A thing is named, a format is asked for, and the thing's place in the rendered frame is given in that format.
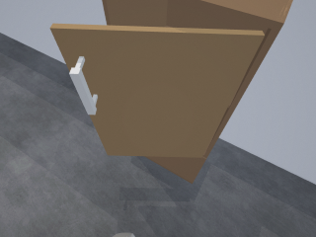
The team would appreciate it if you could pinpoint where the cupboard door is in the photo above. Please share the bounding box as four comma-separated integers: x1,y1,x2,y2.
50,23,265,158

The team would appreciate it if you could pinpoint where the handle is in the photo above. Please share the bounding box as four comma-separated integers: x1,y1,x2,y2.
69,56,98,116

